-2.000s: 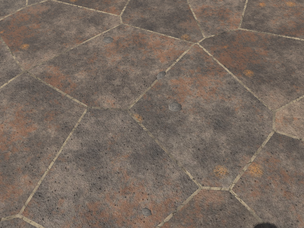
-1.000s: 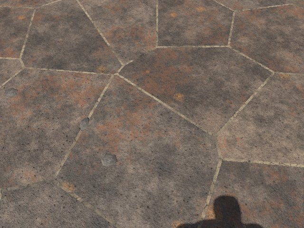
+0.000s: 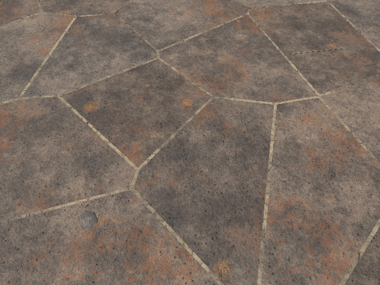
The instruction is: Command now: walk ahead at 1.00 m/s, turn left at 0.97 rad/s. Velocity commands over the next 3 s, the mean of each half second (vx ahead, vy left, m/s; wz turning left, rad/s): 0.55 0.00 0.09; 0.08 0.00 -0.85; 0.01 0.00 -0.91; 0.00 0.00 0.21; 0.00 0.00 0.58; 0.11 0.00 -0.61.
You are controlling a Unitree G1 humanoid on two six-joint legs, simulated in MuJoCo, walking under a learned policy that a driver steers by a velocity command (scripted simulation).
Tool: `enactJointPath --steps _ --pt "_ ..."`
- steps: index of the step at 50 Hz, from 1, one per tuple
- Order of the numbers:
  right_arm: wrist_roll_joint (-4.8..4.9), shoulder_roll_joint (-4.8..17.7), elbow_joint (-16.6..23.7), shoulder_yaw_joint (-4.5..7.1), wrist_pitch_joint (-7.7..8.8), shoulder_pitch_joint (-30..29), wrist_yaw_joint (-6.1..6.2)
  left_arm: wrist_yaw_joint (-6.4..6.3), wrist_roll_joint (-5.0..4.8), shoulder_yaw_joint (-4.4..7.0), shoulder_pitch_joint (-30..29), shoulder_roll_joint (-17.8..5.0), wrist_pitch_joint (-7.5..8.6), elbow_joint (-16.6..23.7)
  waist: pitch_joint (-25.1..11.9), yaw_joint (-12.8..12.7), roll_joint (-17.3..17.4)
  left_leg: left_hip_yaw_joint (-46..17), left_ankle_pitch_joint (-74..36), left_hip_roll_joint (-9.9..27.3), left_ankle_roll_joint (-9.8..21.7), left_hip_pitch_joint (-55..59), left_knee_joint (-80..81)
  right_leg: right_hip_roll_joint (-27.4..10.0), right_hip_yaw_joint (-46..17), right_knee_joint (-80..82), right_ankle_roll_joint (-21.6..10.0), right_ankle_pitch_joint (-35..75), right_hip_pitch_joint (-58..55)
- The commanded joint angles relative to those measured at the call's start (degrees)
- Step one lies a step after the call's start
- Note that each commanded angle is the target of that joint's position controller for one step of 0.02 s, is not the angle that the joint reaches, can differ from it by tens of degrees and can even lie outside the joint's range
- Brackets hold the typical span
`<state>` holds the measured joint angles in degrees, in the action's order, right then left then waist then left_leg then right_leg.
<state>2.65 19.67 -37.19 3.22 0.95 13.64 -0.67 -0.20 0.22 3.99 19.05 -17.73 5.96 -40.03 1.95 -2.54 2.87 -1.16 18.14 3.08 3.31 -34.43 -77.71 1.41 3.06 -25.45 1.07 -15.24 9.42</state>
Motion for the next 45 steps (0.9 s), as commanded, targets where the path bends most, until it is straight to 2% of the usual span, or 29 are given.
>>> enactJointPath --steps 1,4,6,7,8,10,11,12,13,14,15,16,17,18,20,22,24,28,32,34,35,36,37,38,39,40,41,43,45 --pt "0.01 -1.53 6.90 -0.84 -0.20 -3.29 -0.87 0.32 -0.70 0.42 -1.81 -2.67 0.94 0.94 2.96 1.70 -7.12 -4.94 -3.47 6.74 -0.33 -14.86 0.81 -16.50 -13.28 14.09 -8.68 7.38 -5.50" --pt "-0.44 -0.52 7.85 -0.96 0.34 -6.48 -1.54 -0.09 0.23 0.92 -4.14 -5.22 1.14 0.21 6.10 2.38 -5.33 -2.85 -13.48 6.06 -1.49 -13.92 10.13 -14.37 -3.03 17.56 -7.74 13.66 -2.11" --pt "-1.71 -2.31 9.23 -1.75 1.61 -12.77 -2.25 -0.19 0.03 0.61 -0.67 -5.67 1.18 -1.73 9.25 0.24 -0.54 0.61 -19.60 2.67 -0.50 -7.32 24.69 -12.17 1.19 18.00 -6.93 25.30 1.18" --pt "-1.97 -3.76 9.86 -2.27 2.61 -14.84 -2.92 -0.16 -0.18 0.60 2.01 -6.84 1.08 -3.13 9.31 -0.49 0.17 2.68 -22.12 0.35 0.28 -1.18 31.50 -12.48 1.75 18.71 -7.10 31.95 2.42" --pt "-1.92 -3.48 10.32 -2.13 3.53 -16.15 -3.57 -0.08 -0.62 0.74 4.49 -8.76 0.96 -4.56 8.27 -0.59 -0.82 4.35 -23.61 -2.33 0.82 3.64 36.17 -13.22 1.71 18.54 -7.65 40.10 0.71" --pt "-2.34 0.17 10.08 -0.45 4.39 -14.05 -3.92 -0.26 -2.07 1.27 6.21 -12.79 0.26 -6.41 3.36 2.63 -6.18 6.40 -19.84 -6.80 2.68 9.92 41.86 -14.57 1.13 12.16 -7.79 58.64 -7.97" --pt "-2.61 2.91 8.37 0.85 4.32 -7.65 -3.49 -0.31 -2.13 1.08 6.41 -13.24 -0.34 -7.34 -1.05 6.83 -8.52 5.45 -19.61 -7.39 4.29 16.91 43.71 -14.80 0.04 4.11 -7.17 64.27 -10.53" --pt "-3.21 4.65 5.78 1.83 4.02 1.29 -2.66 -0.31 -2.30 0.73 3.90 -13.21 -0.83 -7.43 -5.16 12.96 -9.58 3.93 -27.29 -5.93 5.74 28.08 49.43 -13.43 0.71 -7.12 -5.37 65.34 -7.90" --pt "-5.02 8.63 3.72 2.83 3.31 8.97 -1.22 -0.44 -1.60 -0.08 3.45 -10.72 -0.48 -5.87 -11.47 15.81 -7.22 -3.08 -45.88 2.11 7.35 45.21 46.45 -9.12 -0.11 -23.56 -2.67 46.58 3.25" --pt "-7.74 11.36 4.59 1.72 3.20 8.32 -0.30 0.63 0.24 -2.68 14.72 -0.86 -0.26 -5.82 -25.38 7.13 10.21 -24.70 -81.65 23.91 16.58 64.76 37.67 1.01 -5.15 -51.59 0.81 -22.97 19.61" --pt "-7.25 8.11 5.53 1.48 2.78 10.11 -0.31 0.68 -1.76 -1.40 16.66 -7.57 0.20 -8.89 -38.73 10.63 4.99 -29.64 -81.14 25.78 20.10 63.96 40.46 1.24 -18.38 -58.76 1.05 -25.02 18.86" --pt "-5.73 7.26 4.65 1.51 2.54 6.59 -0.54 0.36 -3.51 -0.32 9.04 -9.60 -0.40 -6.29 -30.39 9.75 3.39 -22.17 -69.08 22.40 18.56 55.78 45.61 -2.13 -14.21 -56.70 1.89 -20.92 23.17" --pt "-3.82 4.78 3.41 1.01 3.03 2.13 -0.51 -0.48 -3.05 -0.65 3.97 -7.58 -1.21 -4.37 -19.62 7.39 -0.32 -16.34 -58.76 18.58 15.33 46.34 49.57 -5.09 -10.03 -50.68 2.61 -16.38 26.85" --pt "-3.27 2.04 2.78 0.35 3.34 -0.77 -0.33 -1.17 -2.41 -0.52 3.31 -5.99 -2.49 -4.99 -13.61 5.15 -1.40 -12.34 -51.79 16.44 13.48 38.33 52.67 -6.56 -8.43 -49.25 3.52 -13.62 26.52" --pt "-4.10 0.54 2.70 0.29 3.46 -6.00 -0.38 -1.43 -2.10 -0.24 7.46 -3.25 -5.71 -5.73 -9.27 0.48 1.26 -4.87 -42.76 15.05 12.36 22.88 59.46 -7.94 -7.02 -48.49 4.98 -10.45 17.52" --pt "-4.67 0.63 2.20 0.57 3.76 -10.35 -0.14 -2.02 -2.00 0.04 7.24 -1.64 -7.52 -4.15 -6.20 -1.67 2.73 0.66 -37.90 15.20 12.35 15.40 63.16 -8.71 -5.74 -44.81 5.91 -9.57 16.40" --pt "-4.64 2.09 1.11 1.28 3.77 -11.43 0.78 -2.01 -1.27 0.25 4.21 -1.64 -8.09 -1.90 -5.57 -1.71 3.07 4.64 -33.63 15.04 11.84 15.44 64.29 -9.94 -5.33 -38.17 5.45 -3.09 17.55" --pt "-3.46 3.37 0.06 1.86 2.48 -12.73 2.09 0.10 -0.95 0.57 -0.69 -2.44 -8.59 0.42 -6.37 -0.35 2.16 10.63 -25.92 14.38 10.04 18.80 63.24 -9.55 -2.94 -25.31 2.62 9.57 14.06" --pt "-1.78 5.39 -1.24 2.93 0.73 -11.92 1.56 1.80 -1.10 1.83 -5.19 -5.25 -10.06 4.15 -4.46 0.86 2.06 11.13 -21.19 17.60 7.57 24.72 58.77 -8.60 0.01 -18.67 -0.35 3.48 14.90" --pt "-0.74 5.32 -2.02 3.23 -0.12 -12.18 1.37 1.91 -0.96 2.55 -4.32 -5.50 -10.14 4.96 -4.18 -0.33 0.83 12.94 -20.67 17.27 4.21 25.80 52.36 -6.54 2.24 -12.08 -2.70 3.63 11.63" --pt "-0.40 3.85 -3.14 3.09 -0.51 -10.05 1.18 1.39 -0.45 3.41 -1.86 -6.91 -9.93 4.49 -4.30 -0.91 -2.77 14.81 -18.94 14.56 1.25 24.68 44.69 -4.91 1.36 -7.25 -4.78 8.21 7.63" --pt "-1.64 3.32 -3.27 3.15 -0.83 -6.71 0.99 0.17 -0.24 5.71 1.39 -14.23 -9.33 4.73 -3.04 -0.83 -17.18 17.76 -6.33 7.45 -3.77 16.00 28.00 -10.59 -11.99 -0.28 -9.49 37.19 1.30" --pt "-3.91 1.50 -0.03 2.41 -1.04 -8.59 1.19 -0.13 0.73 6.32 0.26 -19.31 -8.35 6.36 -4.23 1.64 -26.79 11.96 21.58 -3.61 -8.56 -3.19 11.51 -18.88 -34.09 2.87 -20.50 40.57 -7.12" --pt "-4.22 2.94 0.33 2.47 -1.08 -11.45 1.39 0.94 1.40 5.54 1.39 -16.60 -6.36 7.02 -11.70 -0.92 -16.62 -0.61 21.79 -4.40 -7.35 -5.34 4.75 -20.77 -38.55 6.14 -22.44 28.37 -8.21" --pt "-2.75 3.00 0.75 2.59 -0.97 -13.58 1.64 1.28 0.82 5.16 -0.30 -15.44 -5.07 7.15 -10.43 -0.32 -11.56 -3.09 16.81 -3.92 -5.51 -7.12 4.48 -19.46 -35.02 7.24 -20.29 21.86 -7.46" --pt "-2.66 2.73 -0.05 2.70 -0.78 -13.54 2.15 0.89 -0.63 4.81 -3.04 -13.60 -4.77 7.47 -8.52 1.28 -7.33 -4.36 11.66 -2.79 -4.58 -7.67 7.20 -16.87 -31.55 6.95 -17.16 17.16 -5.89" --pt "-3.30 3.62 -0.33 2.99 -0.64 -13.57 2.64 0.09 -1.62 4.18 -6.35 -11.52 -5.23 8.28 -7.72 2.49 -7.38 -5.21 7.72 -2.06 -4.40 -7.08 10.80 -15.42 -29.13 6.58 -15.20 15.53 -3.67" --pt "-3.43 3.35 -1.06 3.10 -0.29 -13.26 2.43 -1.46 -0.99 3.52 -9.25 -9.61 -6.30 10.23 -9.51 3.70 -9.23 -5.13 3.20 -3.50 -5.00 -1.81 15.22 -12.03 -25.66 5.79 -13.28 18.72 -0.71" --pt "-2.82 1.36 -1.86 2.50 -0.04 -13.26 2.08 -2.26 -0.80 3.91 -8.15 -10.13 -6.86 10.66 -11.07 3.17 -8.16 -5.33 1.70 -5.41 -6.22 -0.23 22.13 -10.64 -25.38 4.57 -12.87 21.46 -2.04"
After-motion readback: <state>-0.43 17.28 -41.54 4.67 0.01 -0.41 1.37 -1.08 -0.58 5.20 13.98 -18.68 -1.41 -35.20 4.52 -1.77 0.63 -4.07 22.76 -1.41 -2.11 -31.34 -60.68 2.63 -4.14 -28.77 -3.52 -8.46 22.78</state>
